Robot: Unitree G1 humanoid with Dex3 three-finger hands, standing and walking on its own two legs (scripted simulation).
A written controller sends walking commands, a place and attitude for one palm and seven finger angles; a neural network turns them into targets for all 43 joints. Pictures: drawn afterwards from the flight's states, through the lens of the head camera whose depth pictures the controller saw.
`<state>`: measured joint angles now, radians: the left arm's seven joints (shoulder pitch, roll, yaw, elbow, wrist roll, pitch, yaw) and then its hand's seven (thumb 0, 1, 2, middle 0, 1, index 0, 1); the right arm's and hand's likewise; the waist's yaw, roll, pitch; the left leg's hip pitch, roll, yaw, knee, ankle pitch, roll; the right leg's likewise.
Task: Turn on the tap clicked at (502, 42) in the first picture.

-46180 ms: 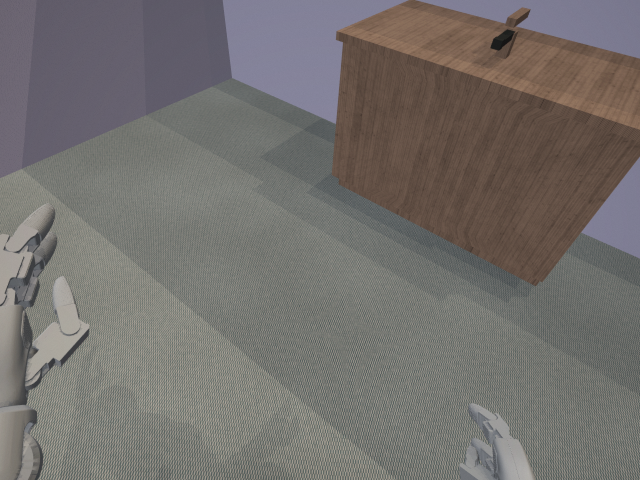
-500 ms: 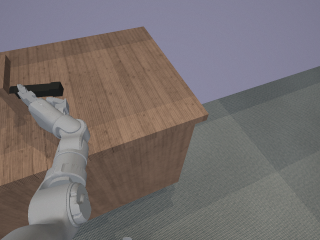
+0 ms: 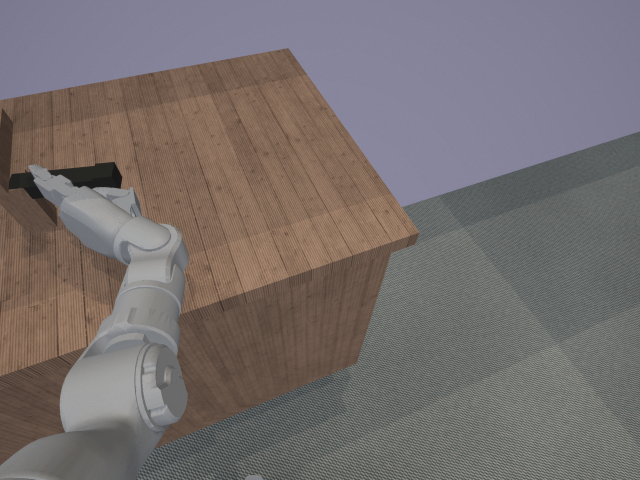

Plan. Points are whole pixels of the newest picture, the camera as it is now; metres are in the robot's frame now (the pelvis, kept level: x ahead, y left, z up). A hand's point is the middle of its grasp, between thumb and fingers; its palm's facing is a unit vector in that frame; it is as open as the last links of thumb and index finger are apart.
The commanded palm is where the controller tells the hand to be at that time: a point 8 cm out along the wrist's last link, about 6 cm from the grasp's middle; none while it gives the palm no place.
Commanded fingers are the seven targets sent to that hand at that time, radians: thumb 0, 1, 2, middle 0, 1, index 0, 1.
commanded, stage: push the lever round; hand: left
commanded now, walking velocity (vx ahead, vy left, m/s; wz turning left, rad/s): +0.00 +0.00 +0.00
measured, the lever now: (107, 177) +0.50 +0.26 +0.09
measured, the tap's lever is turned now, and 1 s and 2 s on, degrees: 78 86 81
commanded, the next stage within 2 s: lift the hand up off the lever in 0.52 s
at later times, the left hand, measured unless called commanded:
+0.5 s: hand (136, 190) +0.48 +0.22 +0.09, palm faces +0.83 -0.54 -0.11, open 7.8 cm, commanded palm +0.43 +0.22 +0.09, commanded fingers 0.00 0.90 0.90 -0.15 -0.15 -0.15 -0.15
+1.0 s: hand (142, 181) +0.49 +0.22 +0.09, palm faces +0.83 -0.55 -0.11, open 7.6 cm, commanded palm +0.43 +0.22 +0.10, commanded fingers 0.00 0.90 0.90 -0.15 -0.15 -0.15 -0.15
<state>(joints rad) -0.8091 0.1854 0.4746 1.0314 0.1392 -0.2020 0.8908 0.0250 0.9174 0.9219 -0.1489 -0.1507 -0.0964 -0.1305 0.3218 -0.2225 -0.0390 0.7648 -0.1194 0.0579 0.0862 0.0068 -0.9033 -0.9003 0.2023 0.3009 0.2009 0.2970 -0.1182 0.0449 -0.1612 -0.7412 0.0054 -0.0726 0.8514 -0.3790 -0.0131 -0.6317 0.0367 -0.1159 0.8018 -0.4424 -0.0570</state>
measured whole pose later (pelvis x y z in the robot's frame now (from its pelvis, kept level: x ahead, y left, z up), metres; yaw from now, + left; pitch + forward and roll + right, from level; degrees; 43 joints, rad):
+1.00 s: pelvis +0.00 +0.00 +0.00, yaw -1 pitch +17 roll -2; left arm -0.89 0.23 0.52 1.09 0.17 -0.17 0.90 0.05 0.98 0.95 -0.15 -0.15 -0.14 -0.14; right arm 0.37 -0.22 -0.04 0.78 -0.14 0.04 0.11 0.01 -0.90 -0.90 0.20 0.30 0.20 0.30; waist -0.15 0.05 -0.16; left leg -0.76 0.02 -0.07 0.85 -0.38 -0.02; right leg -0.65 0.05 -0.11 0.79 -0.43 -0.06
